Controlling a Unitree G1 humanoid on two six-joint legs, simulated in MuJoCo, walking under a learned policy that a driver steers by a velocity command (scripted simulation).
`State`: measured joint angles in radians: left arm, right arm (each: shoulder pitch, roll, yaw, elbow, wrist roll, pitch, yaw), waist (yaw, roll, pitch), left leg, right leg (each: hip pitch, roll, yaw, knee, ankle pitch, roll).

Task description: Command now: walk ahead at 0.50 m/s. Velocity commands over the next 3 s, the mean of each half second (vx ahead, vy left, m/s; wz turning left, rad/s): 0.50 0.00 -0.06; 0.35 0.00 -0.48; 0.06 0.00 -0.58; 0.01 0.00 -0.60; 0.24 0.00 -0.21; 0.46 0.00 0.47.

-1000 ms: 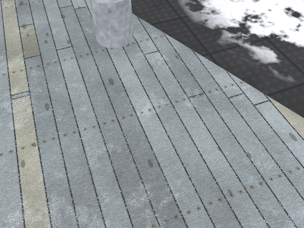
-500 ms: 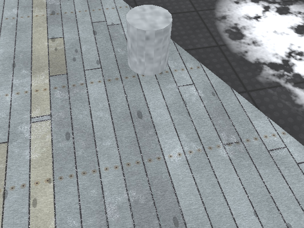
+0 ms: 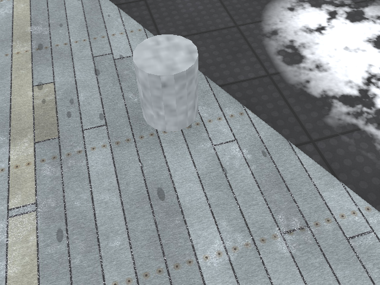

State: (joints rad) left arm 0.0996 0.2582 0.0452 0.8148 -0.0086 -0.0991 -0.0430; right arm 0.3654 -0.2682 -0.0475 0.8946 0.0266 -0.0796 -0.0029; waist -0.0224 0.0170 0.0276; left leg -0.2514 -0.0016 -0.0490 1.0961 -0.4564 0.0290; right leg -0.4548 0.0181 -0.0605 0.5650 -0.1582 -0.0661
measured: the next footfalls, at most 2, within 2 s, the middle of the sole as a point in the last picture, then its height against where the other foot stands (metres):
left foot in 0.46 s outside the picture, level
right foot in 0.96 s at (234, 238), level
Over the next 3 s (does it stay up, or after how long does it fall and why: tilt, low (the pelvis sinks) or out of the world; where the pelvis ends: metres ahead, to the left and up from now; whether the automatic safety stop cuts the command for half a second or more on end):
stays up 0.86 -0.41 -0.01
